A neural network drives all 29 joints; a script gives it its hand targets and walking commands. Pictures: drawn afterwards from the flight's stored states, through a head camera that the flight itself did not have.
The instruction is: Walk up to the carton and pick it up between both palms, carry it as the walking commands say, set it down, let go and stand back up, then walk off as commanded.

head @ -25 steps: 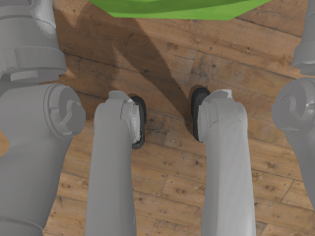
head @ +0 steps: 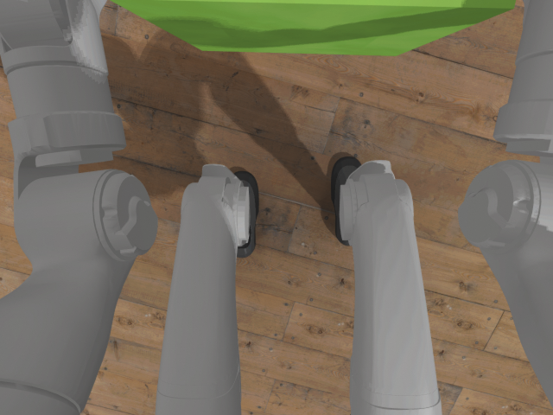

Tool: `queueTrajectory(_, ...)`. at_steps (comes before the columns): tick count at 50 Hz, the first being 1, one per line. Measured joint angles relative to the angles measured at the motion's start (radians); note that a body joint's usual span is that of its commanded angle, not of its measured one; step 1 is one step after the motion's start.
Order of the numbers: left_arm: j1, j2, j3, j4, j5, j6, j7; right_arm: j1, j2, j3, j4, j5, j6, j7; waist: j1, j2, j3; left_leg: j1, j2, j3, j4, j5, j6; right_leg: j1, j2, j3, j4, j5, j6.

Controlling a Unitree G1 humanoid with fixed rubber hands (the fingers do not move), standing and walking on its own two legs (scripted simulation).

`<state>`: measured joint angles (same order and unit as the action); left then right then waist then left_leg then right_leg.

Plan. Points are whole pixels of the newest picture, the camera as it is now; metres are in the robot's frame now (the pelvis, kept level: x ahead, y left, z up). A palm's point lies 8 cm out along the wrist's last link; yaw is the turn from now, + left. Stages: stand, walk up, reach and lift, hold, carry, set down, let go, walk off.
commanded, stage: reach and lift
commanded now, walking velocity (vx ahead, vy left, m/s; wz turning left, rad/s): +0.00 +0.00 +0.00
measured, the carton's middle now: out of the picture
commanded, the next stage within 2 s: none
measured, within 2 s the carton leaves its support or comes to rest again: neither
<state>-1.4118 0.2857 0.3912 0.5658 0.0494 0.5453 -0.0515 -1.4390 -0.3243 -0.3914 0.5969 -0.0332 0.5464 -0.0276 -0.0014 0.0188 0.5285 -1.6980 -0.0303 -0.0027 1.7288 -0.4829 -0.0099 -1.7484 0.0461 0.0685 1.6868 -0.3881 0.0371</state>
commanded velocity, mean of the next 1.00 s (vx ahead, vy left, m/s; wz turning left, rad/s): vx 0.00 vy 0.00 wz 0.00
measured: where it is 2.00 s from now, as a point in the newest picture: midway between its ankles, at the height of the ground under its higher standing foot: (295, 223)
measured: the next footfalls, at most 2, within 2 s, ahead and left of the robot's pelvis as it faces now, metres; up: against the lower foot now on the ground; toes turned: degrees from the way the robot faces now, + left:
none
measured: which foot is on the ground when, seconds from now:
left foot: down 0.00-1.00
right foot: down 0.00-1.00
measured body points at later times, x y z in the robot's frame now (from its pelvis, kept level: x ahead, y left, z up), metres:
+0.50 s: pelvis +0.00 +0.01 +0.06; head +0.33 -0.01 +0.35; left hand +0.56 +0.18 -0.01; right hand +0.55 -0.21 -0.02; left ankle +0.14 +0.12 -0.48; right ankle +0.16 -0.13 -0.48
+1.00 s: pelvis +0.01 +0.00 +0.12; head +0.31 -0.01 +0.44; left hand +0.53 +0.18 +0.05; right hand +0.53 -0.21 +0.05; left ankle +0.14 +0.12 -0.48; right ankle +0.16 -0.13 -0.48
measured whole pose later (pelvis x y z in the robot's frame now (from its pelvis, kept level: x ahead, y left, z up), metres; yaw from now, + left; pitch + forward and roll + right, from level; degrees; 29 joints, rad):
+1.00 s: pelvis +0.01 +0.00 +0.12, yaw -1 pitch +15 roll +1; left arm -1.12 0.19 0.39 0.50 0.12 0.51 -0.08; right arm -1.16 -0.20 -0.42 0.51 -0.09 0.52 0.00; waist 0.00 0.01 0.53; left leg -1.16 -0.03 -0.01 1.30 -0.39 -0.01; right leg -1.20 0.04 0.08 1.25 -0.30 0.04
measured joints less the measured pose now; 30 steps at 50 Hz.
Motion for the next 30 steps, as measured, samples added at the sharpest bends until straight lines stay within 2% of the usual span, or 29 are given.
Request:
queueTrajectory(5,0.014,-0.001,-0.026,-0.033,-0.007,0.016,0.010,0.029,0.000,0.000,-0.049,0.008,0.020,0.002,0.000,0.001,-0.001,0.066,0.000,0.000,-0.026,0.001,0.000,0.069,0.000,0.002,-0.029,0.000,0.006)
queueTrajectory(9,0.015,-0.017,0.018,-0.026,-0.007,0.009,0.003,0.029,0.006,0.000,-0.040,0.008,0.008,0.000,0.000,-0.012,-0.006,0.121,0.000,0.000,-0.052,0.004,0.000,0.125,0.000,0.003,-0.056,0.004,0.007)
queueTrajectory(12,0.015,-0.034,0.066,0.021,0.007,-0.013,-0.010,0.030,0.016,-0.011,0.007,-0.003,-0.017,0.000,0.000,-0.020,-0.028,0.134,0.000,-0.001,-0.073,0.011,0.000,0.140,0.000,0.003,-0.079,0.010,0.007)
queueTrajectory(14,0.015,-0.041,0.100,0.080,0.038,-0.019,-0.027,0.030,0.034,-0.042,0.066,-0.040,-0.027,0.015,0.000,-0.025,-0.054,0.133,0.000,-0.001,-0.091,0.016,0.000,0.140,0.000,0.004,-0.099,0.015,0.007)
queueTrajectory(16,0.031,-0.041,0.098,0.100,0.062,-0.013,-0.033,0.040,0.049,-0.056,0.088,-0.060,-0.019,0.014,0.000,-0.026,-0.063,0.139,0.000,-0.002,-0.115,0.023,0.000,0.147,0.000,0.004,-0.124,0.021,0.007)
queueTrajectory(20,0.098,-0.030,-0.011,-0.022,0.050,0.000,-0.019,0.096,0.054,-0.042,-0.004,-0.038,-0.020,0.024,0.000,-0.017,0.014,0.210,-0.001,-0.004,-0.162,0.030,0.000,0.221,-0.001,0.005,-0.172,0.028,0.007)
queueTrajectory(24,0.134,-0.037,-0.056,-0.086,0.020,0.022,0.009,0.161,0.054,-0.034,-0.086,-0.013,-0.006,0.026,0.000,-0.001,0.002,0.240,-0.001,-0.005,-0.183,0.031,0.000,0.252,-0.001,0.006,-0.193,0.028,0.007)
queueTrajectory(30,0.145,-0.079,0.010,-0.084,0.018,0.010,0.007,0.176,0.055,-0.032,-0.092,-0.011,-0.013,0.028,0.000,-0.001,-0.021,0.332,-0.001,-0.005,-0.234,0.041,0.000,0.338,-0.001,0.008,-0.234,0.034,0.005)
